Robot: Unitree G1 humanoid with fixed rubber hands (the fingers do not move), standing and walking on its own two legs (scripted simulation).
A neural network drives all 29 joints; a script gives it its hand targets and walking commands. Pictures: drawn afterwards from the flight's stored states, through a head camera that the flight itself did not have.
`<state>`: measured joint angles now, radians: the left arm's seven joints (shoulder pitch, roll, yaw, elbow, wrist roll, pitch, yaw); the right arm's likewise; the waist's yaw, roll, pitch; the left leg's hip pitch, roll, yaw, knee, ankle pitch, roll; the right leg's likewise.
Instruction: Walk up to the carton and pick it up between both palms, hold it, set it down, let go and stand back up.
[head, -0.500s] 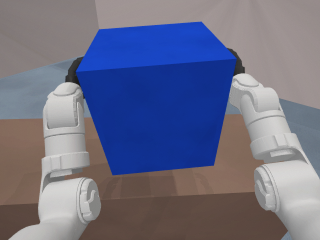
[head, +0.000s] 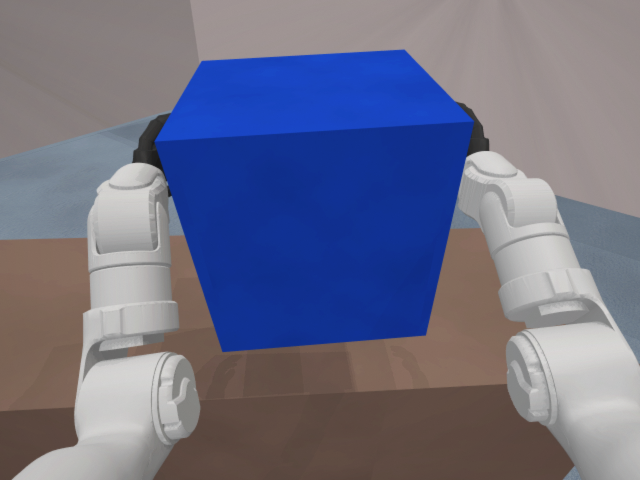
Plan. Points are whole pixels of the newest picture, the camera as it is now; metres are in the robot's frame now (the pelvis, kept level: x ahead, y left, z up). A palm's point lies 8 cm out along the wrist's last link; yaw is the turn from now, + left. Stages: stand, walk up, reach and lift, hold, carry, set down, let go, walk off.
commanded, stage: hold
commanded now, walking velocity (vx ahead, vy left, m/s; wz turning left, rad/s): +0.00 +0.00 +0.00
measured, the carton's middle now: (314, 199) +0.41 +0.00 +0.22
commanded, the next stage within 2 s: none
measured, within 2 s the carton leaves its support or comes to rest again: neither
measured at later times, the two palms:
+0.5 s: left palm (148, 174) +0.36 +0.19 +0.28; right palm (468, 167) +0.37 -0.18 +0.29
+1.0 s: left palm (148, 178) +0.36 +0.19 +0.28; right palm (469, 171) +0.36 -0.18 +0.28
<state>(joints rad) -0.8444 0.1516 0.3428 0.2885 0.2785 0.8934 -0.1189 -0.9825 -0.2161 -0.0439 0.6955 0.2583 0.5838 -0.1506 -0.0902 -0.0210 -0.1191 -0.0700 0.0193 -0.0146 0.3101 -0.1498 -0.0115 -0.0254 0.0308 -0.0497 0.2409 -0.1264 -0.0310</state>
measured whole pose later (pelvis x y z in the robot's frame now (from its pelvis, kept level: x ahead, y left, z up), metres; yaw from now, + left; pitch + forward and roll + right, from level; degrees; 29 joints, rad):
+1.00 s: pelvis +0.00 +0.00 +0.00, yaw +1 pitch -6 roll -1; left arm -0.83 0.14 0.36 0.25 0.29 0.89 -0.13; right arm -0.93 -0.21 -0.04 0.63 0.26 0.59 -0.16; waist -0.10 -0.02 -0.11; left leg -0.06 0.02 -0.03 0.32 -0.15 -0.01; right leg -0.01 0.03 -0.04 0.25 -0.13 -0.03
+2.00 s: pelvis +0.00 +0.00 +0.00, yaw +1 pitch -5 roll -1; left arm -0.85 0.14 0.36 0.27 0.29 0.88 -0.13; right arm -0.94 -0.21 -0.03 0.63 0.26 0.60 -0.16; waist -0.10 -0.01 -0.12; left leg -0.07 0.01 -0.03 0.32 -0.15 -0.01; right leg -0.02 0.04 -0.03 0.24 -0.13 -0.03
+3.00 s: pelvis +0.00 +0.00 +0.00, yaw +1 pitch -6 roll -1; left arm -0.85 0.14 0.37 0.29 0.29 0.88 -0.13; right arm -0.95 -0.21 -0.04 0.64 0.25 0.61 -0.16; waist -0.10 -0.01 -0.12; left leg -0.07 0.01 -0.03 0.32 -0.15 -0.01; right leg -0.02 0.04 -0.03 0.25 -0.13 -0.03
